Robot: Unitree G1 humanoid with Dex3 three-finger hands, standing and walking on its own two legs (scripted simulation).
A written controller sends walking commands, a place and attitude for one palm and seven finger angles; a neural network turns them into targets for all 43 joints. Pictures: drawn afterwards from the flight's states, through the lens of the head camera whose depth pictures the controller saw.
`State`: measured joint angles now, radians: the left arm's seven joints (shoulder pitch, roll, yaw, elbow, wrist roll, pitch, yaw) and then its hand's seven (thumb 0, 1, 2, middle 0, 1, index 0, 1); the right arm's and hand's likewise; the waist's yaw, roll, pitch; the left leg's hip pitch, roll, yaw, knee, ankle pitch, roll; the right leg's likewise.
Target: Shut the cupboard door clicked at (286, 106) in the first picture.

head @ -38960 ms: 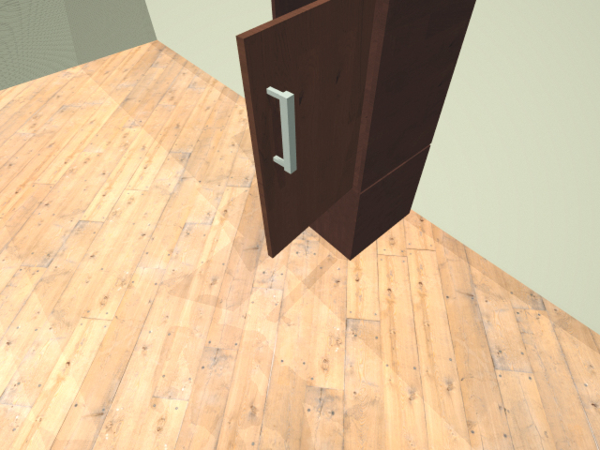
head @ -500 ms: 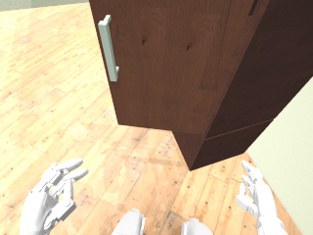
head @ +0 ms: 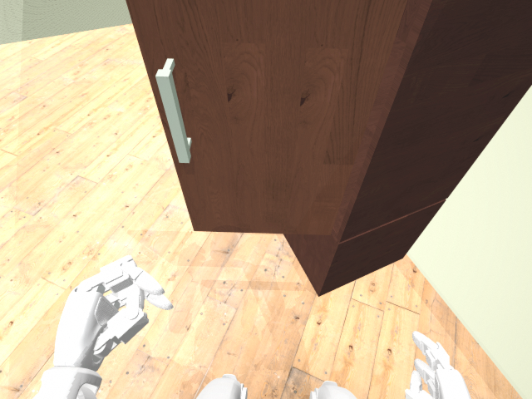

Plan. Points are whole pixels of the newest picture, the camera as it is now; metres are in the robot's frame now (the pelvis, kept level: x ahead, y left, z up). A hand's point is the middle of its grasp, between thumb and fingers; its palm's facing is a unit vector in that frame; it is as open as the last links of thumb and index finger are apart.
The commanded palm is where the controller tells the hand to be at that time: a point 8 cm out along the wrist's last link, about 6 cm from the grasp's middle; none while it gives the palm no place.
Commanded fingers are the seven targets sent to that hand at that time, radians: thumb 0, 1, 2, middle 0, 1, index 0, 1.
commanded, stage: raise the hand and make a fist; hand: left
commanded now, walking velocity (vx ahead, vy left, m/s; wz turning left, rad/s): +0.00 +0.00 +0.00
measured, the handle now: (177, 114) +0.53 +0.19 +0.13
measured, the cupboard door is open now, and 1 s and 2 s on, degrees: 64 64 64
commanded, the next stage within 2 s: bring the fist close to the handle in 0.90 s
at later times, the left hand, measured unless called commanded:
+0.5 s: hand (131, 263) +0.25 +0.18 +0.13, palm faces +0.08 -0.99 -0.06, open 3.1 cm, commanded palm +0.23 +0.22 +0.13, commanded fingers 0.00 0.90 0.90 -1.30 -1.50 -1.30 -1.50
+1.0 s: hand (149, 269) +0.25 +0.16 +0.13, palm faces +0.04 -1.00 -0.04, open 3.1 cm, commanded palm +0.23 +0.21 +0.13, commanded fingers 0.00 0.90 0.90 -1.30 -1.50 -1.30 -1.50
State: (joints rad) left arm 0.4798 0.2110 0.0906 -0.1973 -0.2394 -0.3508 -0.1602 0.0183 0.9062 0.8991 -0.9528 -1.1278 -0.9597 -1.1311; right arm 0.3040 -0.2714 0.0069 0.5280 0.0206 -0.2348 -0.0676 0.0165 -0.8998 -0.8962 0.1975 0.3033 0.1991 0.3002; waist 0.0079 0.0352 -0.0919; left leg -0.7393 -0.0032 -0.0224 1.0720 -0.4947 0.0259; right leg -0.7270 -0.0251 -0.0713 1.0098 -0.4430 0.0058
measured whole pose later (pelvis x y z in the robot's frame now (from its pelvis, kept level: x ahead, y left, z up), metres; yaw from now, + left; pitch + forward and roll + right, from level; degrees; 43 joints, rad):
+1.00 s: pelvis +0.02 -0.02 +0.04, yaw +0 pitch +4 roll -1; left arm 0.34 0.23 0.16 -0.11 -0.28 -0.19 -0.22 0.02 0.90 0.90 -1.30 -1.50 -1.30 -1.50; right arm 0.27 -0.25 0.04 0.55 0.04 -0.23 -0.07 0.01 -0.90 -0.90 0.20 0.30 0.20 0.30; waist 0.03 0.04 -0.07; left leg -0.48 0.01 -0.02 0.82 -0.42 -0.01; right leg -0.49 -0.01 -0.07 0.79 -0.39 -0.02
